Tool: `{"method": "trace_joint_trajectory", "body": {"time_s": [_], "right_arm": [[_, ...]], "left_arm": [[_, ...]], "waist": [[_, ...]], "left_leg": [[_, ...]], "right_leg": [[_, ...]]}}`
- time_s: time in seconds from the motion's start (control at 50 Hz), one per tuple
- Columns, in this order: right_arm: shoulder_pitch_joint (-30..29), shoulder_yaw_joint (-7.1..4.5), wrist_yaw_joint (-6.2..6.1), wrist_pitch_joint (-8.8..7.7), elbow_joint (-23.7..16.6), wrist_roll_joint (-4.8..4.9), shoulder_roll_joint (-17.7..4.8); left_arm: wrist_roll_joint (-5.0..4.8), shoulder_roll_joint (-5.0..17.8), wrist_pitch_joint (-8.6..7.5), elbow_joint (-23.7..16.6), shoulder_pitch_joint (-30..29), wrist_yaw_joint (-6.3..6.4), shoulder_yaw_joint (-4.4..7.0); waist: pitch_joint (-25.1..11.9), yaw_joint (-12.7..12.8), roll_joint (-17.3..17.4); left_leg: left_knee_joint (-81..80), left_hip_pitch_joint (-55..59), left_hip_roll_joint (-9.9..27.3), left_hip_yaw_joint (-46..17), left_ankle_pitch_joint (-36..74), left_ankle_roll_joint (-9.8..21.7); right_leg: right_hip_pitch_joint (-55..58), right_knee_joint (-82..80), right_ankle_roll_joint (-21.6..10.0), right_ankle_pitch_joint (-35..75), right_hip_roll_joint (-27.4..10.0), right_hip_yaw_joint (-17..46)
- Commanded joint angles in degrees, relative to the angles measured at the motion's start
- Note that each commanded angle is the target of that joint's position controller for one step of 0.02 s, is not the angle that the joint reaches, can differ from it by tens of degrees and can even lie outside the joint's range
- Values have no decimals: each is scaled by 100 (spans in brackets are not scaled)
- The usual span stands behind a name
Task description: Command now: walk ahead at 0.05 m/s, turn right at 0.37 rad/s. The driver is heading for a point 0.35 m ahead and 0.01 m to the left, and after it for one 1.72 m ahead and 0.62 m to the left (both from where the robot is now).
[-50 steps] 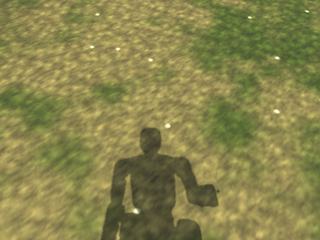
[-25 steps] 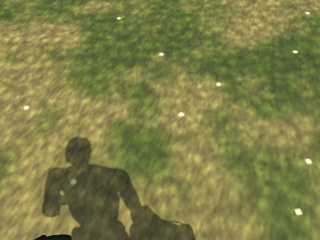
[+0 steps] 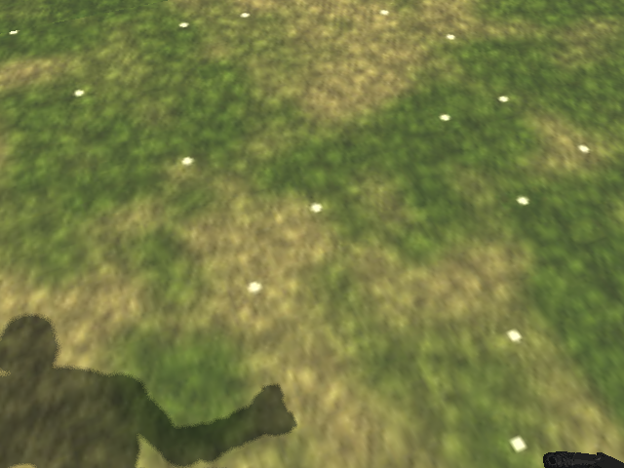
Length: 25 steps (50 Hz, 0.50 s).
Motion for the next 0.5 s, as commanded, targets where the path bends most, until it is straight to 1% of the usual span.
{"method": "trace_joint_trajectory", "body": {"time_s": [0.02,0.04,0.06,0.1,0.12,0.16,0.18,0.2,0.22,0.24,0.26,0.28,0.3,0.32,0.34,0.36,0.38,0.4,0.44,0.5], "right_arm": [[111,-121,-24,99,-318,15,-635],[91,-131,-16,130,-292,-20,-684],[92,-144,-6,152,-269,-23,-712],[73,-169,2,168,-257,14,-750],[126,-174,0,171,-222,46,-772],[328,-198,3,182,-153,70,-885],[366,-191,8,190,-134,82,-909],[345,-169,13,201,-123,107,-893],[438,-136,18,201,-79,133,-832],[650,-97,35,175,1,145,-748],[702,-41,72,124,-22,48,-598],[806,19,85,66,-83,10,-317],[566,-3,64,59,-46,-59,-520],[472,-18,64,60,-12,-64,-546],[506,-21,36,79,67,-61,-525],[618,-40,16,103,113,-60,-599],[692,-57,10,111,159,-22,-654],[736,-57,10,107,210,7,-636],[770,-54,2,96,309,6,-591],[805,-59,-10,93,440,21,-569]], "left_arm": [[14,587,108,-258,379,18,176],[-8,398,113,-267,386,-6,115],[-22,228,97,-263,418,-23,55],[7,91,53,-281,281,-32,-23],[26,57,31,-308,169,-42,-61],[23,172,9,-291,87,-70,-49],[21,221,2,-250,128,-88,-34],[30,209,-7,-173,238,-113,-31],[52,196,-9,-116,281,-138,-32],[120,304,-10,-171,218,-144,-28],[206,625,-4,-251,256,-113,15],[250,707,-4,-184,-6,-127,20],[249,280,-63,-291,-286,-171,-82],[270,97,-128,-227,-304,-195,-140],[263,176,-183,-162,-235,-205,-123],[237,212,-238,-118,-200,-216,-121],[217,198,-273,-84,-109,-208,-140],[196,181,-292,-31,-20,-200,-150],[156,170,-313,33,60,-183,-154],[140,135,-317,99,96,-171,-160]], "waist": [[-781,8,578],[-705,48,674],[-755,74,808],[-896,7,1045],[-936,-60,1124],[-941,-155,1248],[-903,-125,1226],[-837,-27,1171],[-760,15,1111],[-740,-12,943],[-783,-102,294],[-665,-436,-938],[-428,-290,-823],[-280,-272,-724],[-183,-251,-690],[-83,-253,-695],[0,-259,-570],[27,-256,-444],[17,-222,-265],[-48,-205,-86]], "left_leg": [[-674,1490,1662,-1578,2033,1266],[-785,1251,1440,-1272,1891,1192],[-831,1248,1319,-1071,1805,1162],[-865,1239,1240,-859,1667,1160],[-895,1229,1274,-869,1492,1171],[-887,1282,1377,-979,1041,1201],[-846,1232,1385,-999,748,1168],[-778,1064,1340,-958,455,1078],[-721,854,1246,-903,148,918],[-660,540,1135,-844,-323,593],[-123,101,848,-490,-900,193],[33,361,322,171,-1362,-128],[49,803,359,129,-1017,-300],[-24,938,350,123,-617,-346],[-3,1058,358,139,-422,-361],[-21,1097,397,94,-296,-349],[-47,1107,440,43,-274,-304],[-61,1101,435,44,-275,-274],[-61,1105,435,46,-163,-277],[-55,1186,450,30,33,-301]], "right_leg": [[-762,778,250,262,-490,-6],[-518,403,244,407,-479,-217],[-338,-89,247,453,-506,-393],[148,-1074,237,559,-653,-581],[385,-1535,209,704,-733,-620],[707,-2246,146,1032,-781,-686],[926,-2685,81,1305,-767,-739],[1279,-3300,-21,1757,-727,-837],[1635,-3835,-147,2043,-672,-902],[2036,-4065,-310,2331,-861,-658],[2380,-4136,-582,2879,-1595,116],[1503,-4292,-979,2415,-2024,505],[946,-4513,-998,1547,-1903,502],[846,-4493,-779,1060,-1645,303],[764,-4449,-622,986,-1466,166],[692,-4441,-561,1066,-1432,144],[657,-4410,-515,1256,-1380,94],[721,-4338,-486,1394,-1332,38],[844,-4217,-499,1670,-1294,-13],[972,-4104,-515,2071,-1236,-77]]}}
